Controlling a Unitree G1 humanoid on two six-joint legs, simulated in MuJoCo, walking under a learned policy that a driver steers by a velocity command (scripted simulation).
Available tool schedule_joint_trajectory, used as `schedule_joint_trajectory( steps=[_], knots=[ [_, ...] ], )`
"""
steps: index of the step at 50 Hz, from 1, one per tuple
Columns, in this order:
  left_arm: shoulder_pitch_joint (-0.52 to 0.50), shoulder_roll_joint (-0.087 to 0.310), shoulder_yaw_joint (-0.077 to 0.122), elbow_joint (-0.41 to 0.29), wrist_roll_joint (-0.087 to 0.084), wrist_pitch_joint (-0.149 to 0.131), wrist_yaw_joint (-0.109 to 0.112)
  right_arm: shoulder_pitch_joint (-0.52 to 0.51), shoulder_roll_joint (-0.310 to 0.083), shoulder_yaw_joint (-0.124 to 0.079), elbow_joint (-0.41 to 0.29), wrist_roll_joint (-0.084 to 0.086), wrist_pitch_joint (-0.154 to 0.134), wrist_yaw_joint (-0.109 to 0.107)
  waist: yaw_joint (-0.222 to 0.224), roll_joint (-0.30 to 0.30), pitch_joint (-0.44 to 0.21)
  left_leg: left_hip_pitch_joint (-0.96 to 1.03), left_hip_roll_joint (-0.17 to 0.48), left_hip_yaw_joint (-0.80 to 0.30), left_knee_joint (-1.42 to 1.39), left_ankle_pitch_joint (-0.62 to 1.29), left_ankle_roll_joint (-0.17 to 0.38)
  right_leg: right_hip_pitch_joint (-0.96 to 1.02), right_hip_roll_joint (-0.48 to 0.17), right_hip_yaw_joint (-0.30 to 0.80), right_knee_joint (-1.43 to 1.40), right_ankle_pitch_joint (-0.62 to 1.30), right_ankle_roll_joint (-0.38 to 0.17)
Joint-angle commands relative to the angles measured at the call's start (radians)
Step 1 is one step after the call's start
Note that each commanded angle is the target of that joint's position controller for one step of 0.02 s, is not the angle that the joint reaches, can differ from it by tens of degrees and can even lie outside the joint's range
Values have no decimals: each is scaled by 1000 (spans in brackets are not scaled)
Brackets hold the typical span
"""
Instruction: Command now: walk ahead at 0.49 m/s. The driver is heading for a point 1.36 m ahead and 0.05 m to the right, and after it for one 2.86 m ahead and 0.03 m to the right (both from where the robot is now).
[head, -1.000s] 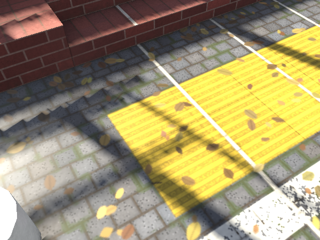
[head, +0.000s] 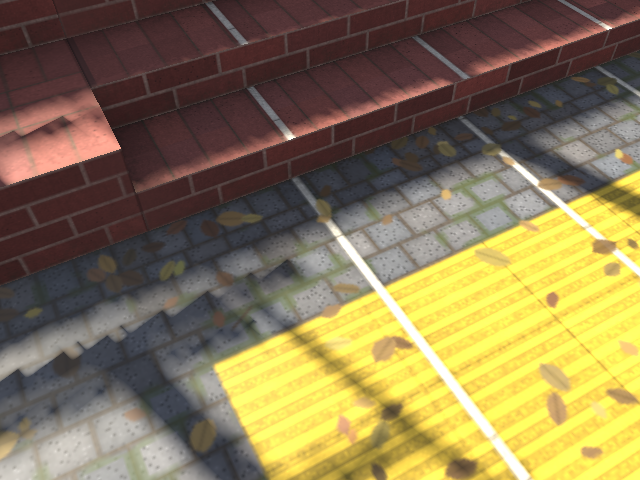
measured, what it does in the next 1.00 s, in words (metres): walks ahead: left foot, then right foot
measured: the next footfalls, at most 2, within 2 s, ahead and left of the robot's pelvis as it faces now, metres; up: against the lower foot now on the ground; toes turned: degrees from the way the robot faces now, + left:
left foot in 0.30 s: +0.36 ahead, +0.16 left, +0.00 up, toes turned +2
right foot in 0.88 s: +0.67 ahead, -0.08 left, +0.00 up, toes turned -3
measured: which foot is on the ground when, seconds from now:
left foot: up 0.00-0.28, down 0.30-0.88, up 0.90-1.00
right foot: down 0.00-0.30, up 0.32-0.86, down 0.88-1.00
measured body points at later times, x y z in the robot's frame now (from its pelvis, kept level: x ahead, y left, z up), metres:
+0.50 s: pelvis +0.29 +0.08 +0.00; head +0.31 +0.09 +0.45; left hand +0.38 +0.35 -0.14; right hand +0.34 -0.18 -0.13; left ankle +0.32 +0.15 -0.75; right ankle +0.28 -0.09 -0.66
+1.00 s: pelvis +0.56 +0.01 -0.01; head +0.59 -0.01 +0.44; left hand +0.68 +0.27 -0.13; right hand +0.59 -0.26 -0.16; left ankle +0.45 +0.15 -0.65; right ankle +0.63 -0.08 -0.75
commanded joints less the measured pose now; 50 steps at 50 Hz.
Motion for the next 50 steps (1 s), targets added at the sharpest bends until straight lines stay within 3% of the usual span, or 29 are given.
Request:
schedule_joint_trajectory(
  steps=[1,5,9,12,13,14,15,16,17,18,19,20,22,24,27,33,38,41,42,43,44,45,46,47,48,49,50],
  knots=[
    [-21,137,20,-57,-3,-8,23,-8,-35,-8,-52,-7,-1,1,-35,-72,66,-53,24,0,-166,157,-22,-57,-282,193,-155,189,-150],
    [59,161,24,-40,-17,1,32,-161,-19,3,-91,1,-10,17,21,-82,79,4,-30,49,-416,275,-26,7,-266,146,-151,168,-115],
    [120,165,29,-12,-22,19,38,-261,-28,8,-135,11,-19,44,44,-91,109,-31,-49,44,-524,207,-6,156,-325,159,-90,174,-110],
    [94,189,41,-14,-22,32,42,-221,-64,-3,-141,9,-30,60,-5,-117,71,77,-85,63,-573,99,35,219,-354,157,6,359,-84],
    [71,196,43,-21,-19,37,42,-138,-92,-18,-120,9,-32,59,-55,-132,15,206,-120,92,-581,78,55,214,-337,137,101,535,-69],
    [54,178,35,-30,-12,42,41,40,-138,-44,-65,8,-32,53,-138,-123,-88,434,-145,108,-585,91,87,157,-282,96,298,635,-44],
    [54,143,18,-60,2,39,39,240,-223,-67,-23,-4,-29,42,-200,-24,-247,761,35,-98,-559,110,155,-60,-217,51,617,392,-8],
    [191,-8,-24,-60,-6,14,24,308,-289,-79,2,-15,-23,47,-126,263,-392,1108,264,-594,-683,-64,326,-466,-22,68,972,-311,56],
    [146,102,0,-45,-33,-13,21,294,-180,-52,-3,-10,-24,47,-155,175,-384,1094,250,-688,-766,-148,301,-578,-60,214,1102,-405,36],
    [37,168,18,-82,-54,-28,20,190,-138,-37,-22,-5,-26,43,-137,125,-218,948,216,-517,-779,-79,243,-638,-114,192,1113,-323,20],
    [-26,170,20,-98,-50,-30,28,96,-113,-26,-43,-7,-26,43,-102,28,-140,787,178,-380,-804,45,214,-594,-169,162,1068,-225,22],
    [-55,159,28,-102,-34,-24,35,49,-84,-18,-48,-13,-27,48,-73,-10,-79,660,135,-287,-834,134,196,-552,-199,150,1004,-169,28],
    [-15,114,30,-96,-27,3,37,46,-55,-10,-30,-22,-29,54,-24,25,-59,558,85,-191,-888,184,185,-461,-231,147,929,-115,32],
    [-14,92,31,-98,-24,21,39,80,-77,-15,-6,-18,-33,50,-9,20,-32,521,73,-136,-921,234,198,-470,-238,131,872,-89,42],
    [-134,98,36,-142,-12,30,42,128,-111,-24,13,-16,-27,33,-31,4,13,543,77,-103,-955,244,202,-582,-250,125,731,35,68],
    [-337,82,29,-198,-19,18,29,213,-128,-23,46,-5,-14,14,-90,14,60,597,47,-27,-975,174,158,-575,-209,87,415,259,73],
    [-452,87,22,-246,-27,6,1,275,-137,-29,88,1,6,10,-116,20,100,739,106,-29,-914,199,153,-600,-187,79,305,185,43],
    [-401,120,33,-244,-27,-4,-12,245,-156,-38,89,4,18,4,-68,42,62,782,122,-23,-821,378,127,-474,-151,52,262,85,6],
    [-320,144,47,-222,-23,-6,-11,223,-160,-38,84,5,21,4,-19,51,10,768,103,-2,-730,539,111,-341,-115,22,248,73,-9],
    [-152,187,73,-166,-21,-5,-5,208,-141,-30,77,0,26,4,56,36,-85,707,48,37,-542,623,85,-118,-91,7,246,88,-36],
    [40,265,95,-126,-10,-3,5,215,-113,-14,52,-16,24,4,115,-69,-232,490,-16,82,-226,374,48,199,-266,209,266,98,-103],
    [107,333,107,-104,-5,3,2,344,30,26,49,-13,-1,18,45,-342,-363,83,-207,63,124,-318,-18,535,-490,699,143,-78,-270],
    [92,236,81,-109,-13,4,0,291,-67,6,61,12,-26,22,78,-262,-355,-35,-173,-78,260,-422,-1,523,-478,795,54,-185,-250],
    [-3,193,68,-128,-17,1,4,191,-130,-11,27,34,-40,24,64,-212,-204,-103,-117,-60,277,-342,17,390,-447,639,41,-147,-198],
    [-92,166,57,-149,-13,0,4,131,-134,-12,13,31,-43,16,31,-119,-128,-63,-59,-32,233,-241,19,234,-412,512,19,-48,-169],
    [-145,138,49,-156,-3,-2,0,103,-127,-20,8,13,-36,8,1,-86,-69,-14,-28,-22,171,-181,14,98,-375,423,-11,45,-153],
    [-162,115,41,-152,7,-5,-3,127,-110,-24,10,6,-21,6,-35,-103,-57,56,-1,-30,129,-145,15,19,-345,361,-41,84,-141]
  ],
)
